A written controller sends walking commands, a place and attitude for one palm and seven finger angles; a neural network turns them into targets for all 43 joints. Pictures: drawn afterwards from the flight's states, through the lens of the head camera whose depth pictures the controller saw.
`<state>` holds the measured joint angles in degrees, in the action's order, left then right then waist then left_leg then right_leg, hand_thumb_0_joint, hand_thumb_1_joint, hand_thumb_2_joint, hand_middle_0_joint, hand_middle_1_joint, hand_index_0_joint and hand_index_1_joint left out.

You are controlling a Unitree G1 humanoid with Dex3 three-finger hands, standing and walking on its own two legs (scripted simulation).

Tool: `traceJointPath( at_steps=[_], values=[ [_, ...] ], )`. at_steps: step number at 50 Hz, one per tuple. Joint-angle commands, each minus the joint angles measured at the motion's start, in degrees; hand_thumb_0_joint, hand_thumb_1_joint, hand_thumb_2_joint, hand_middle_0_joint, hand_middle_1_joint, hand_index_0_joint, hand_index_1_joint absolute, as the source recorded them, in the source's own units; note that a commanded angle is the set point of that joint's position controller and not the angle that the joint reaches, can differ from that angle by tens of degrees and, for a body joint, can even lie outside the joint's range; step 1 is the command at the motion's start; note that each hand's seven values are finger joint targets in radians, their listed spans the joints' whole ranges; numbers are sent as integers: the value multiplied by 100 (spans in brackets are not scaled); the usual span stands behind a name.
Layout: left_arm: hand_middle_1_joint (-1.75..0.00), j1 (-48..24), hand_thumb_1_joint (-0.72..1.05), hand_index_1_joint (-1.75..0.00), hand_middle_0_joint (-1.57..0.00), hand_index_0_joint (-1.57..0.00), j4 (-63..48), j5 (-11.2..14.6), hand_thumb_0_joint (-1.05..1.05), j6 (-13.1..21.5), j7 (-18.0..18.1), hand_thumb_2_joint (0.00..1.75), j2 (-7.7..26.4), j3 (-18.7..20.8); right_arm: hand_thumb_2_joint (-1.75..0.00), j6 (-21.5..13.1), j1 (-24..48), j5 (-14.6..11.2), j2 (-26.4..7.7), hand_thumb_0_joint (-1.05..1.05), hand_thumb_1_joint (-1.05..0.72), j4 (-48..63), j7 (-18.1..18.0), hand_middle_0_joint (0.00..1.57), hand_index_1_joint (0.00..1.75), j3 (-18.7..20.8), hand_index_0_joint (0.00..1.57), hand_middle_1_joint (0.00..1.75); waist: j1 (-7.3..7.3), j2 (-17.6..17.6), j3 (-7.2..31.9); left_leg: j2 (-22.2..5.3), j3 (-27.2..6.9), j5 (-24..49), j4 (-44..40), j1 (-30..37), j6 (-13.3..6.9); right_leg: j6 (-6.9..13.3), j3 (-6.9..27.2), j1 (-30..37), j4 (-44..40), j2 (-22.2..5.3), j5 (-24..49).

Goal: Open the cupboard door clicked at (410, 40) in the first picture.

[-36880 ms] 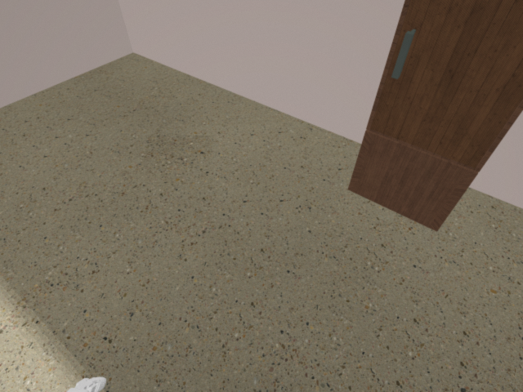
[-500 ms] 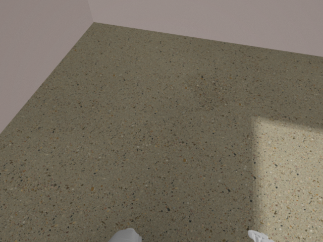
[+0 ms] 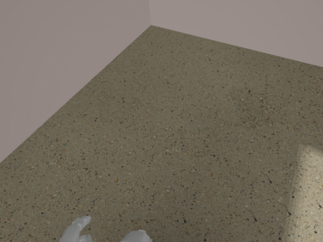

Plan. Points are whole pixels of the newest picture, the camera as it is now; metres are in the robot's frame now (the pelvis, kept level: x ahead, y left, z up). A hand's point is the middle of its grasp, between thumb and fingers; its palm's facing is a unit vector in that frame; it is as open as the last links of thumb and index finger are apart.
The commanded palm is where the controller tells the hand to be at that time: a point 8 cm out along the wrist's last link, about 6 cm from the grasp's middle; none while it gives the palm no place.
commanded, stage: turn to face it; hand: left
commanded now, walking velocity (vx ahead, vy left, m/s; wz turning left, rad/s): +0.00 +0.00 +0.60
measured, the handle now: out of the picture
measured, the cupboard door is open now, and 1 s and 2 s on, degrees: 36 36 36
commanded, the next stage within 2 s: none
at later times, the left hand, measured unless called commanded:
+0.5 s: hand out of the picture +0.01 +0.23 -0.16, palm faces +0.35 -0.90 -0.27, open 7.4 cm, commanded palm none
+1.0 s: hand out of the picture -0.06 +0.17 -0.18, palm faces +0.62 -0.76 -0.20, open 7.4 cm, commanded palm none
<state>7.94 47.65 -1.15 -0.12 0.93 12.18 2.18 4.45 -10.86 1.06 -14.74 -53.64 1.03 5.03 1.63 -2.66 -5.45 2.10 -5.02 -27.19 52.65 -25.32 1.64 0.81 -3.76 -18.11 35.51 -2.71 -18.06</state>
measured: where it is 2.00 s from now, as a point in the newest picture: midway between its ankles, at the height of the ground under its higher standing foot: outside the picture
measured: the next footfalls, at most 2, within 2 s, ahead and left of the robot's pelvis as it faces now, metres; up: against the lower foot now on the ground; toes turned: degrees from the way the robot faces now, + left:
left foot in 0.32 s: +0.02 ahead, +0.13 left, +0.00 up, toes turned +18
right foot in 0.64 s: +0.12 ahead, -0.12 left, +0.00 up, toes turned +20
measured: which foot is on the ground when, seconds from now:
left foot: up 0.00-0.30, down 0.32-0.64, up 0.66-0.96, down 0.98-1.00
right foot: down 0.00-0.30, up 0.32-0.62, down 0.64-0.96, up 0.98-1.00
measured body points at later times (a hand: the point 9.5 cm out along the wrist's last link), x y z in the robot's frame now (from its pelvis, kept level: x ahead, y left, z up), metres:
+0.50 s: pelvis +0.01 +0.00 +0.00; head +0.05 +0.03 +0.45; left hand -0.01 +0.28 -0.14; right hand +0.19 -0.21 -0.13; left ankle -0.02 +0.12 -0.73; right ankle +0.04 -0.14 -0.67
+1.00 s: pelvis +0.01 -0.02 -0.01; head +0.04 +0.03 +0.44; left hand -0.09 +0.21 -0.16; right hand +0.25 -0.17 -0.13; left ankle -0.05 +0.07 -0.73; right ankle +0.08 -0.13 -0.72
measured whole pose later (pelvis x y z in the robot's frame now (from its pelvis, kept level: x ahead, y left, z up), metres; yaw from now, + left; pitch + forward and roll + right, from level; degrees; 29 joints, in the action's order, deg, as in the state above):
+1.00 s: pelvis +0.01 -0.02 -0.01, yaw +38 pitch +1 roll +1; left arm 13.6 50.6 -1.0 -1.7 0.3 12.5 2.9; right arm 2.8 -7.5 1.0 -13.1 -52.2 2.2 3.9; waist 0.2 3.5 -5.4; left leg 0.2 3.7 -16.0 34.7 -17.5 -1.3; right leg -3.0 -11.2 -18.9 43.2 -10.0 -24.8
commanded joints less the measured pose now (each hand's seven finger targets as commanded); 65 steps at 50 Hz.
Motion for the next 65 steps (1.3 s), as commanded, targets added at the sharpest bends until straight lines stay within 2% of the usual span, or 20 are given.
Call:
traceJointPath(
  at_steps=[1, 9, 13, 14, 15, 16, 21, 29, 30, 32, 33, 36, 43, 46, 47, 48, 49, 55, 62, 65],
  values=[
    [-30, 41, 90, -30, -20, -20, -345, -20, 0, 69, 124, 90, 876, 234, -90, -144, 147, -17, -394, 0, -90, 483, 59, 20, 30, 99, 20, 30, -19, 1423, 591, -389, 292, 269, 1885, -748, 158, 586, 838, 699, -1678, -1591, 1778],
    [-30, 834, 90, -30, -20, -20, -30, -62, 0, 83, 102, 90, 1223, 356, -90, -189, 640, -64, -140, 0, -90, 561, 96, 20, 30, -71, 20, 30, -432, 1478, 766, -288, 1055, 35, -630, -99, 184, 618, 78, 1593, -1109, -1793, 3431],
    [-30, 708, 90, -30, -20, -20, 12, -16, 0, 45, 60, 90, 1252, 413, -90, -260, 211, -56, -303, 0, -90, 499, 66, 20, 30, -38, 20, 30, -159, 1312, 947, -223, 1165, 990, -2216, 1004, 36, 264, -322, 1192, -370, -1771, 2973],
    [-30, 659, 90, -30, -20, -20, -33, 30, 0, 17, 39, 90, 1147, 406, -90, -306, -153, -34, -565, 0, -90, 417, 62, 20, 30, 28, 20, 30, 75, 667, 1180, -466, 841, 1919, -2855, 1943, -105, -10, -554, 559, 407, -1615, 2356],
    [-30, 629, 90, -30, -20, -20, -243, 70, 0, -19, -11, 90, 764, 340, -90, -346, -490, 35, -1237, 0, -90, 401, 21, 20, 30, 204, 20, 30, 267, -1134, 1361, -1984, -1272, 3864, -3014, 2870, -872, -495, -844, -1052, 1711, -763, -470],
    [-30, 90, 90, -30, -20, -20, -504, 16, 0, -68, 10, 90, 637, 200, -90, -295, -881, 19, -1511, 0, -90, 305, -27, 20, 30, 248, 20, 30, 467, -1197, 1225, -2743, -1903, 4946, -3057, 2757, -1514, -530, -241, -1688, 2534, -482, -2116],
    [-30, 149, 90, -30, -20, -20, -132, 8, 0, -157, -27, 90, 659, 274, -90, -357, 133, 45, -1009, 0, -90, 518, -195, 20, 30, 102, 20, 30, -54, -701, 706, -1631, -770, 3707, -3112, 1614, -1092, -558, 353, -1438, 2761, -356, -766],
    [-30, 847, 90, -30, -20, -20, -34, 38, 0, -64, -21, 90, 657, 281, -90, -244, 586, 21, -1063, 0, -90, 662, -124, 20, 30, 181, 20, 30, -357, -583, 677, -1153, -1016, 2294, -2724, 413, -806, -465, -62, 714, -207, 217, 115],
    [-30, 1084, 90, -30, -20, -20, -15, 16, 0, -7, 8, 90, 835, 338, -90, -243, 616, -13, -905, 0, -90, 719, -102, 20, 30, 168, 20, 30, -495, -112, 743, -836, -856, 1763, -2272, -47, -574, -402, 191, 1334, -1018, -48, 349],
    [-30, 1150, 90, -30, -20, -20, -116, -89, 0, 44, 73, 90, 1618, 428, -90, -244, 711, -38, -483, 0, -90, 929, -24, 20, 30, 108, 20, 30, -630, 2026, 635, 169, 326, -825, 468, -1044, 24, 657, 2653, 1248, -2314, -2532, 151],
    [-30, 920, 90, -30, -20, -20, -139, -52, 0, 81, 107, 90, 1383, 392, -90, -204, 681, -4, -652, 0, -90, 839, -21, 20, 30, 149, 20, 30, -469, 2047, 587, -140, -9, -618, 1389, -992, -28, 816, 2631, 802, -2275, -2452, 189],
    [-30, 144, 90, -30, -20, -20, -317, -50, 0, 58, 104, 90, 924, 264, -90, -129, 343, -18, -434, 0, -90, 548, 84, 20, 30, 115, 20, 30, -27, 1474, 569, -367, 296, 293, 1803, -634, 106, 545, 831, 505, -1837, -1604, 946],
    [-30, 863, 90, -30, -20, -20, -35, -87, 0, 70, 92, 90, 1251, 389, -90, -223, 716, -69, -129, 0, -90, 605, 102, 20, 30, -61, 20, 30, -445, 1340, 787, -240, 1044, -36, -905, 49, 144, 633, 169, 1455, -1123, -1843, 2838],
    [-30, 821, 90, -30, -20, -20, 31, -29, 0, 34, 41, 90, 1247, 417, -90, -279, 305, -64, -267, 0, -90, 516, 76, 20, 30, -35, 20, 30, -236, 1296, 941, -163, 1095, 981, -2365, 1075, 36, 212, -243, 1082, -408, -1695, 2646],
    [-30, 752, 90, -30, -20, -20, -36, 28, 0, -3, 24, 90, 1154, 411, -90, -316, -23, -49, -531, 0, -90, 456, 70, 20, 30, 37, 20, 30, -20, 775, 1096, -447, 759, 1843, -2904, 1897, -98, -61, -510, 466, 235, -1572, 2048],
    [-30, 704, 90, -30, -20, -20, -246, 63, 0, -49, -15, 90, 758, 357, -90, -346, -330, 19, -1187, 0, -90, 439, 28, 20, 30, 199, 20, 30, 154, -991, 1203, -1945, -1296, 3557, -3101, 2668, -800, -519, -804, -1066, 1438, -770, -498],
    [-30, 182, 90, -30, -20, -20, -506, 12, 0, -91, 5, 90, 595, 238, -90, -301, -771, 43, -1511, 0, -90, 322, -37, 20, 30, 272, 20, 30, 422, -1216, 1057, -2763, -2043, 4452, -3217, 2463, -1531, -543, -261, -1662, 2369, -464, -2124],
    [-30, 117, 90, -30, -20, -20, -103, 21, 0, -148, -29, 90, 610, 277, -90, -399, -73, 32, -913, 0, -90, 418, -212, 20, 30, 76, 20, 30, -51, -551, 795, -1497, -793, 4109, -3114, 1868, -1051, -576, 363, -1465, 2710, -295, -594],
    [-30, 225, 90, -30, -20, -20, -178, 64, 0, -110, -5, 90, 534, 241, -90, -294, 125, 61, -1004, 0, -90, 477, -167, 20, 30, 165, 20, 30, -95, -698, 795, -1340, -1229, 3364, -2953, 1207, -1027, -500, 142, -141, 663, 163, -599],
    [-30, 861, 90, -30, -20, -20, -55, 47, 0, 4, 39, 90, 790, 328, -90, -272, 353, -19, -836, 0, -90, 578, -131, 20, 30, 169, 20, 30, -446, -174, 869, -819, -1107, 2363, -2266, 183, -588, -395, 301, 1456, -1227, -29, 534]
  ],
)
